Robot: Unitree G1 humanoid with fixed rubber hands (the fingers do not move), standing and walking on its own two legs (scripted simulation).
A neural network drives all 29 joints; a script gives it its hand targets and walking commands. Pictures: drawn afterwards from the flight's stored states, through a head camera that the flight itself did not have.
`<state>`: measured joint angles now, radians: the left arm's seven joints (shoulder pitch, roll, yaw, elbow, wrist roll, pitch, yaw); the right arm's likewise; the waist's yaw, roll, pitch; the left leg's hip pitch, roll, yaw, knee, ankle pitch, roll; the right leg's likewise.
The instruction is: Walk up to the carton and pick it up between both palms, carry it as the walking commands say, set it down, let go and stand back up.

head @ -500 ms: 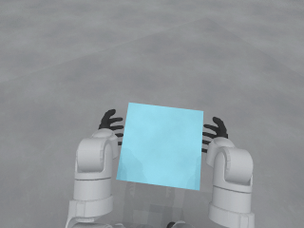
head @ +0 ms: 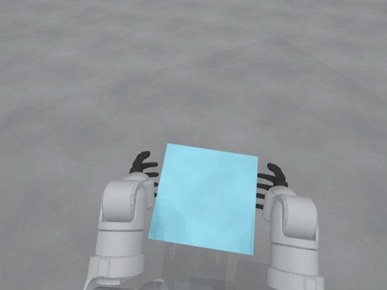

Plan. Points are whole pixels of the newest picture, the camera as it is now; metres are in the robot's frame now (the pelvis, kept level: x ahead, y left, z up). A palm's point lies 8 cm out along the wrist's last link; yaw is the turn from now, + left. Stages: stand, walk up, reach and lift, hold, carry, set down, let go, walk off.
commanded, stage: carry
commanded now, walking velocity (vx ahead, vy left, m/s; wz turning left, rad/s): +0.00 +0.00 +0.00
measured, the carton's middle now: (203, 201) +0.33 -0.01 -0.04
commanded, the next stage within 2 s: none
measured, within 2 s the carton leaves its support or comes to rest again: neither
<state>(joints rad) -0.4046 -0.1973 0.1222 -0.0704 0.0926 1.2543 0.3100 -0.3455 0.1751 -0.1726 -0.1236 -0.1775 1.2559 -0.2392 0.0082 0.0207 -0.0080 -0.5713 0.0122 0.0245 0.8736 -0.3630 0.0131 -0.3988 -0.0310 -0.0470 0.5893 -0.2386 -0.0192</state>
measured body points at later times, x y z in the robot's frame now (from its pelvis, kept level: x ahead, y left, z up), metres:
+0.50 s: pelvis -0.12 +0.02 -0.01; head -0.17 +0.02 +0.44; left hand +0.17 +0.18 +0.09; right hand +0.19 -0.09 +0.08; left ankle -0.03 +0.14 -0.73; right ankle +0.02 -0.11 -0.72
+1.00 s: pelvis -0.19 +0.00 +0.00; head -0.15 -0.01 +0.45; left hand +0.14 +0.13 +0.08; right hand +0.13 -0.14 +0.07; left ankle -0.22 +0.13 -0.73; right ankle -0.08 -0.07 -0.73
